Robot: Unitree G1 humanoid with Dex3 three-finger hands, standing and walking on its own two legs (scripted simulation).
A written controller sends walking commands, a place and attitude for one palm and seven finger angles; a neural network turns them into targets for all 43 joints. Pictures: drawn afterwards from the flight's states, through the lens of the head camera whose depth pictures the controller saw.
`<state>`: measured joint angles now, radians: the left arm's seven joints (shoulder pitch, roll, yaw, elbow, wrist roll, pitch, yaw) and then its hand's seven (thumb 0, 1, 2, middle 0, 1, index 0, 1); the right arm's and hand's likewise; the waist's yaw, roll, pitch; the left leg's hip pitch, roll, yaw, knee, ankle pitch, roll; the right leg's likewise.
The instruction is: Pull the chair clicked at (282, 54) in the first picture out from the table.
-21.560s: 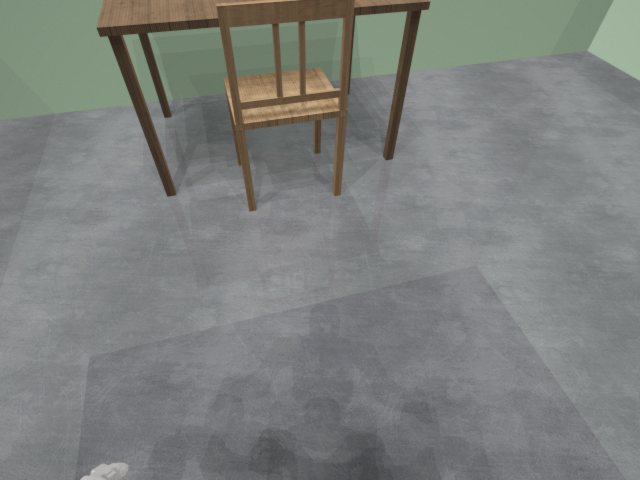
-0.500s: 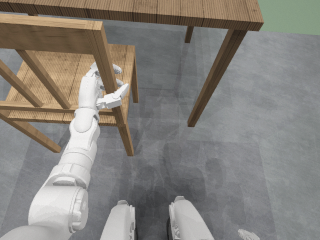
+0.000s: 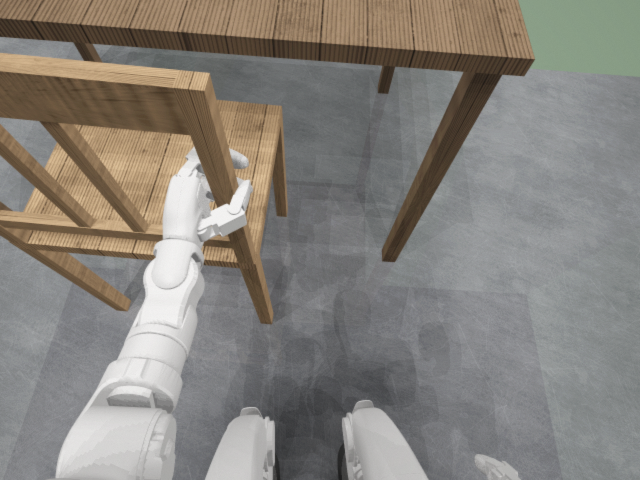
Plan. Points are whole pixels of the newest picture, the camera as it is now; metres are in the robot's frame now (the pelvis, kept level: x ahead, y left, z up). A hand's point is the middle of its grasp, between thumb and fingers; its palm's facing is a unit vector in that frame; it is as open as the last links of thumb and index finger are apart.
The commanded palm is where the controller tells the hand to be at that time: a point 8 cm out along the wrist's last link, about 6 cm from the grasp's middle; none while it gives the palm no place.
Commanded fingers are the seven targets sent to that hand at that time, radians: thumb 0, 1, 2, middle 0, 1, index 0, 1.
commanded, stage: hook a spindle and tug to test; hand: left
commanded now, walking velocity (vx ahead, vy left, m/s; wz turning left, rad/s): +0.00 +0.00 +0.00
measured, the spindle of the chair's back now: (39, 177) +0.51 +0.35 +0.00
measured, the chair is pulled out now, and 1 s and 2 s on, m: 0.01 0.09 0.17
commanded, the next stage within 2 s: step backward, pulling the chair out in 0.20 s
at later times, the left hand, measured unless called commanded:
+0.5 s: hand (230, 219) +0.42 +0.09 +0.04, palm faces -0.04 -1.00 -0.05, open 5.8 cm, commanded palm +0.41 +0.14 +0.03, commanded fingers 0.00 0.90 0.90 -0.50 -1.45 -0.50 -1.45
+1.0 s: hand (233, 268) +0.35 +0.08 +0.04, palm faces -0.17 -0.98 -0.11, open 5.9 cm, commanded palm +0.35 +0.14 +0.04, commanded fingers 0.00 0.90 0.90 -0.50 -1.45 -0.50 -1.45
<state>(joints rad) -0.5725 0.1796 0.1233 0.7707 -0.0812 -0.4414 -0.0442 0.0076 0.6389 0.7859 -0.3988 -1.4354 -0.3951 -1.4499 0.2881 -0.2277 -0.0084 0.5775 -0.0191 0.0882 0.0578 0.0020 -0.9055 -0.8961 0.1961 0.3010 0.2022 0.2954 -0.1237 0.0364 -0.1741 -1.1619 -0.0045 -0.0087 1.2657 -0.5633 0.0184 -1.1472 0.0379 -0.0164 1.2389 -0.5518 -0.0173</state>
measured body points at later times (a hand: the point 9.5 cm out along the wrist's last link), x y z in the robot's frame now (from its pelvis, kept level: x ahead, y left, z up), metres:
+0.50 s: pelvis +0.01 +0.00 +0.07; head +0.13 +0.00 +0.50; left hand +0.42 +0.14 +0.04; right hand +0.10 -0.24 -0.06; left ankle +0.01 +0.11 -0.62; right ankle +0.01 -0.11 -0.62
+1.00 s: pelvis -0.02 +0.02 +0.10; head +0.07 +0.00 +0.54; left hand +0.36 +0.14 +0.05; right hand +0.00 -0.25 -0.03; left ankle +0.01 +0.11 -0.62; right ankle +0.01 -0.10 -0.62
